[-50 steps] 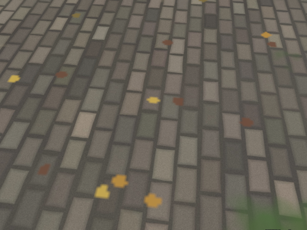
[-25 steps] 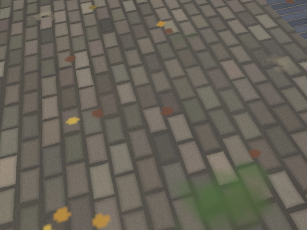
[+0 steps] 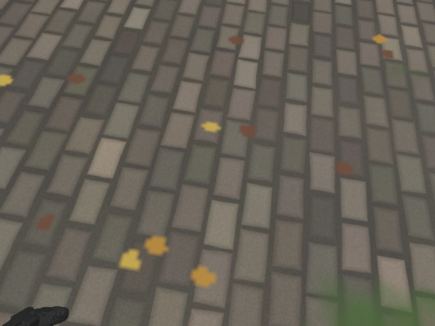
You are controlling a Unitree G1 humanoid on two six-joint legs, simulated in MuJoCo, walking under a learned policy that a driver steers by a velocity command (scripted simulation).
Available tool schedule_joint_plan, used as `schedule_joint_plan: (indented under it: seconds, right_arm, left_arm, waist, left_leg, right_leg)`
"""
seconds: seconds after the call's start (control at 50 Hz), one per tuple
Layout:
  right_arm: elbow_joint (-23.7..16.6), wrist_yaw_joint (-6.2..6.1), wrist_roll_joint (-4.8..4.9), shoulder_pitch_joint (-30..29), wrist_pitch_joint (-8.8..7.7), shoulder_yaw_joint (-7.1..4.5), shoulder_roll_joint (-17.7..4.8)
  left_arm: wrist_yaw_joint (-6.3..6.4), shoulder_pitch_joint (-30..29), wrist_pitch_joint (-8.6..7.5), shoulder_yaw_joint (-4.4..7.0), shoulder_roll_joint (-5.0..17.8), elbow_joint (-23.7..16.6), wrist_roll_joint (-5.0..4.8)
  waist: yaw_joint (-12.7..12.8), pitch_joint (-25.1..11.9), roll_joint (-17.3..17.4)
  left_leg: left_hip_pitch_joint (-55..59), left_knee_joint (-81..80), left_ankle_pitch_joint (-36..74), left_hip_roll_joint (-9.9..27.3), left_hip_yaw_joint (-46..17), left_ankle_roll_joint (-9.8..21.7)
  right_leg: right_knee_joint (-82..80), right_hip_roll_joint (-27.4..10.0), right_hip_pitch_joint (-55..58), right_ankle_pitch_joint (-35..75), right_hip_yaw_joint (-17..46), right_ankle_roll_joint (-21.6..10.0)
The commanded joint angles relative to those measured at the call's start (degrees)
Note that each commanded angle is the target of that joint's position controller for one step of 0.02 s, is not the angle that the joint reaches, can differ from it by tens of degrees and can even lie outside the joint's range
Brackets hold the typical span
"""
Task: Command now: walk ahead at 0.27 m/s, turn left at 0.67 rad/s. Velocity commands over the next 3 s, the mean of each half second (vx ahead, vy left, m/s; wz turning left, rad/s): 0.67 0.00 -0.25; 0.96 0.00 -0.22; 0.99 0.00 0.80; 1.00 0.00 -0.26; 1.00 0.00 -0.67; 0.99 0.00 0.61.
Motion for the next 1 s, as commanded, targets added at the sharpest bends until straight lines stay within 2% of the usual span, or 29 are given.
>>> schedule_joint_plan:
  seconds: [0.02, 0.08, 0.16, 0.18, 0.24, 0.34, 0.38, 0.4, 0.42, 0.44, 0.46, 0.48, 0.5, 0.52, 0.54, 0.56, 0.6, 0.64, 0.7, 0.76, 0.8, 0.84, 0.86, 0.88, 0.9, 0.92, 0.94, 0.96, 1.0]
  right_arm:
    - [-4.3, -0.76, -0.16, 1.3, -1.31, -1.87, -8.6]
    - [-2.5, -0.48, -1.76, 3.9, -3.03, -0.81, -7.5]
    - [-1.4, 0.34, -2.13, 6.2, -4.89, -0.53, -9.1]
    - [-0.2, 1.8, -4.93, 9.4, -4.3, -0.61, -9.5]
    - [0.1, 2.04, -5.03, 9.3, -4.78, -0.38, -8.4]
    - [2.5, 0.73, -5.24, 9.5, -6.15, -0.6, -8.4]
    - [3.6, 0.75, -5.44, 9.3, -6.29, -0.59, -8.7]
    - [3.8, 0.8, -5.19, 7.9, -6.31, -0.51, -9.1]
    - [4.2, 0.72, -4.83, 8.4, -6.09, -0.59, -10.1]
    - [4.1, 0.37, -4.44, 7.5, -5.61, -0.57, -10.9]
    - [2.9, 0.17, -4.63, 7.4, -5.84, 0.52, -8.8]
    - [-1.4, 1.53, -4.13, 5.8, -7.06, 2.23, -2.0]
    - [-2.2, 1.8, -5.37, 1.4, -7.94, 2.16, -6.2]
    - [-2.8, 2.0, -5.25, -2.3, -8.52, 2.1, -7.5]
    - [-2.5, 1.94, -5.24, -1.5, -8.86, 2.83, -6.4]
    - [-2.9, 1.85, -5.97, -1.8, -8.18, 3.18, -5.6]
    - [-2.0, 2.25, -7.08, 1.1, -5.73, 3.78, -5.1]
    - [-3.5, 2.56, -7.18, -2.6, -4.1, 4.06, -4.9]
    - [-6.1, 3.63, -5.96, -11.0, -4.4, 5.29, -2.7]
    - [-6.4, 4.14, -4.14, -16.4, -5.01, 6.1, -0.6]
    - [-5.3, 3.99, -3.66, -16.4, -5.06, 5.5, -2.1]
    - [-3.3, 3.6, -3.4, -11.8, -5.13, 4.52, -4.7]
    - [-1.2, 3.17, -3.0, -5.6, -4.98, 3.74, -6.6]
    - [2.4, 2.48, -2.41, 5.2, -4.63, 2.71, -8.8]
    - [6.8, 1.66, -2.24, 18.6, -4.27, 1.58, -10.4]
    - [9.4, 0.88, -2.67, 28.3, -3.77, 0.04, -13.2]
    - [9.5, 1.24, -4.1, 21.6, -3.55, -0.97, -17.1]
    - [7.1, 1.94, -3.42, 14.7, -3.54, -0.96, -11.8]
    - [8.5, 1.99, -2.91, 12.3, -3.86, 0.17, -6.3]
  left_arm:
    - [-1.1, -1.8, -1.85, 0.81, 4.1, -3.2, -1.04]
    - [-1.64, -4.1, -3.7, 0.09, 3.3, -3.2, -0.78]
    - [-2.02, -5.7, -5.11, -0.33, 4.2, -4.3, -1.82]
    - [-3.66, -4.2, -2.11, -0.65, 4.1, -2.4, 3.87]
    - [-5.7, -4.8, -0.7, -0.47, 4.5, -3.3, 1.74]
    - [-6.83, -6.3, -1.02, -1.24, 4.6, -5.3, 1.84]
    - [-6.6, -5.5, -0.69, -1.91, 4.0, -6.3, 1.67]
    - [-6.07, -2.0, -0.54, -2.0, 3.9, -5.8, 1.51]
    - [-5.44, 4.3, -0.61, -1.45, 4.8, -4.3, 1.51]
    - [-4.88, 17.4, -1.01, -0.39, 6.7, -0.7, 1.69]
    - [-3.93, 29.4, -1.28, 1.61, 12.2, 2.3, 2.19]
    - [-3.53, 26.9, -1.22, 2.66, 18.0, 1.8, 1.31]
    - [-3.56, 23.6, -1.21, 2.44, 16.1, 0.3, 0.56]
    - [-2.85, 23.3, -1.21, 2.11, 14.2, 1.1, 0.67]
    - [-2.32, 23.2, -1.47, 1.73, 12.5, 2.2, 0.59]
    - [-1.89, 21.2, -1.89, 1.21, 11.2, 2.4, 0.52]
    - [-1.65, 18.8, -2.65, 0.13, 9.2, 2.0, 0.38]
    - [-1.86, 19.8, -3.53, -0.19, 8.7, 2.5, -0.29]
    - [-1.79, 21.6, -4.62, -0.73, 7.3, 4.2, -0.35]
    - [-1.9, 25.5, -6.32, -1.16, 7.2, 7.0, -1.13]
    - [-1.51, 25.5, -7.05, -1.26, 8.3, 8.5, -0.74]
    - [-0.49, 24.9, -6.82, -0.69, 11.1, 9.1, 0.58]
    - [0.14, 23.8, -6.19, -0.4, 11.9, 9.3, 1.91]
    - [0.73, 21.6, -5.28, -0.17, 12.1, 9.1, 3.33]
    - [1.12, 17.1, -4.33, -0.05, 12.3, 8.3, 3.88]
    - [1.3, 12.9, -4.62, -1.06, 8.6, 6.5, 4.1]
    - [-0.8, 21.3, -5.9, -2.95, 1.6, 3.3, 0.51]
    - [-0.45, 17.3, -6.83, -3.75, 5.0, 3.2, 2.02]
    - [-1.27, 9.5, -7.72, -4.55, 5.7, 0.9, 2.98]
  waist:
    - [-1.2, -8.4, 9.1]
    - [-3.9, -4.8, 11.8]
    - [-5.9, -0.1, 11.1]
    - [-5.9, -0.2, 10.3]
    - [-5.9, 4.0, 10.3]
    - [-4.2, 4.8, 6.9]
    - [-2.9, 3.7, 7.2]
    - [-0.6, 0.9, 7.5]
    - [2.4, -4.2, 7.9]
    - [8.9, -10.9, 6.3]
    - [13.5, -17.3, -1.3]
    - [7.6, -19.7, -21.0]
    - [9.0, -16.8, -10.4]
    - [8.7, -11.3, -2.3]
    - [5.8, -6.2, 3.1]
    - [3.2, -3.6, 4.5]
    - [-0.1, -0.8, 1.7]
    - [0.0, 2.4, 1.3]
    - [2.3, 5.4, 0.4]
    - [5.9, 3.7, -0.3]
    - [5.2, 1.4, -0.1]
    - [1.8, -3.3, -3.8]
    - [-1.8, -6.9, -4.9]
    - [-7.0, -11.2, -5.3]
    - [-14.3, -14.4, -3.3]
    - [-17.6, -16.9, 4.7]
    - [-5.3, -20.1, 26.4]
    - [-6.9, -18.2, 9.3]
    - [-3.4, -7.2, -3.2]
  left_leg:
    - [14.5, -12.5, -15.5, 13.8, -19.0, 9.4]
    - [12.5, -14.1, -13.0, 14.2, -15.9, 8.1]
    - [14.5, -17.0, -15.7, 17.7, -15.7, 8.3]
    - [13.9, -19.5, -17.8, 14.9, -13.1, 6.6]
    - [14.0, -21.0, -15.6, 16.6, -8.7, 5.6]
    - [21.6, -21.2, -6.2, 20.5, -2.3, 4.7]
    - [21.8, -17.7, 13.4, 20.1, 3.0, 3.9]
    - [19.7, -12.3, 34.4, 18.7, 7.5, 2.7]
    - [17.9, -1.5, 56.3, 17.9, 10.8, 2.2]
    - [11.0, 15.1, 63.6, 16.5, 13.7, 0.9]
    - [-3.8, 36.1, 47.4, 13.3, 14.1, -0.6]
    - [-25.9, 55.3, -8.5, -0.2, 9.6, -3.9]
    - [-35.8, 60.7, -7.4, 0.6, 0.2, -2.8]
    - [-37.9, 60.0, -3.9, 4.4, -0.6, -2.5]
    - [-34.1, 53.4, -1.2, 7.2, 0.0, -2.6]
    - [-30.2, 48.7, -2.2, 8.9, 0.4, -3.4]
    - [-26.5, 44.3, -3.9, 10.0, 1.5, -5.0]
    - [-26.9, 38.8, -4.5, 10.2, 4.2, -6.3]
    - [-25.4, 23.2, 9.3, 9.3, 9.1, -6.5]
    - [-16.8, 10.0, 23.6, 6.7, 13.0, -2.8]
    - [-14.0, 5.3, 25.3, 4.4, 13.8, -0.1]
    - [-9.3, 5.4, 18.6, 0.1, 14.6, 1.6]
    - [-4.4, 6.6, 14.1, -2.0, 14.2, 2.6]
    - [4.1, 8.1, 10.4, -3.6, 14.1, 3.4]
    - [15.7, 4.7, 10.1, -1.9, 13.1, 5.2]
    - [28.8, 9.9, -0.8, 5.3, 2.6, 9.0]
    - [43.2, -0.9, -7.1, 20.6, -39.1, 22.0]
    - [38.8, -7.5, -12.9, 20.0, -44.8, 22.1]
    - [20.1, -11.3, -11.6, 16.5, -33.4, 17.8]
  right_leg:
    - [-9.9, -1.2, -8.9, 7.0, -0.1, 0.3]
    - [-18.0, -3.3, -6.8, 14.2, -2.1, 0.2]
    - [-19.9, -5.4, -12.3, 16.2, -2.7, -1.9]
    - [-18.9, -3.7, -10.8, 14.6, -5.7, -1.7]
    - [-17.6, -2.3, -13.1, 13.9, -2.6, -3.1]
    - [-17.5, -4.7, -17.0, 11.8, -4.0, -7.5]
    - [-18.9, -3.4, -11.9, 7.0, -8.4, -10.6]
    - [-20.2, -0.6, -3.4, 4.6, -11.6, -12.6]
    - [-19.3, 3.4, 7.3, 2.6, -14.3, -14.1]
    - [-22.0, 6.2, 24.1, 3.1, -14.2, -15.7]
    - [-26.3, 0.2, 42.1, -7.4, -1.1, -17.8]
    - [-42.6, -14.4, 51.5, -27.9, 37.0, -23.7]
    - [-47.8, -16.4, 52.2, -24.1, 48.3, -25.0]
    - [-45.6, -15.8, 48.7, -14.5, 40.1, -24.0]
    - [-45.7, -13.9, 39.3, -5.3, 33.3, -22.5]
    - [-46.4, -11.0, 32.2, -0.7, 27.8, -21.2]
    - [-48.2, -6.6, 24.3, 2.5, 22.2, -21.2]
    - [-51.0, -4.5, 19.1, 5.8, 19.3, -21.6]
    - [-54.8, -2.3, 17.1, 21.7, 12.8, -19.0]
    - [-58.0, -3.6, 21.3, 42.5, 7.9, -13.9]
    - [-57.4, -5.0, 29.8, 54.0, 4.2, -11.5]
    - [-50.1, -7.5, 38.2, 76.1, 1.3, -9.3]
    - [-42.5, -9.0, 40.9, 85.3, 0.1, -8.3]
    - [-30.5, -9.8, 40.5, 91.3, -1.4, -7.7]
    - [-11.9, -8.6, 34.8, 88.7, -4.6, -6.8]
    - [15.9, -2.8, 19.2, 51.7, -5.9, -6.6]
    - [35.2, 8.9, -10.0, -6.3, -2.3, -2.1]
    - [33.4, 3.9, -14.5, 0.2, 3.6, -4.6]
    - [22.4, -1.7, -10.9, 5.2, 3.7, -5.8]
Next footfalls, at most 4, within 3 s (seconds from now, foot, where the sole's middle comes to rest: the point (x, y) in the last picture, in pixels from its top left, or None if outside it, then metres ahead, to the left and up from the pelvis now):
0.44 right None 0.35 -0.18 -0.78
0.90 left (277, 201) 0.84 -0.24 -0.78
1.32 right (342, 131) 1.19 -0.54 -0.78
1.72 left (265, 68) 1.55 -0.25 -0.78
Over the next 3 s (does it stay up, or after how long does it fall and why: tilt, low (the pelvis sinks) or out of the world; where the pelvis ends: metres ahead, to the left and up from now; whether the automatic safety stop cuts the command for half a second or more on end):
stays up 2.57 -0.53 -0.01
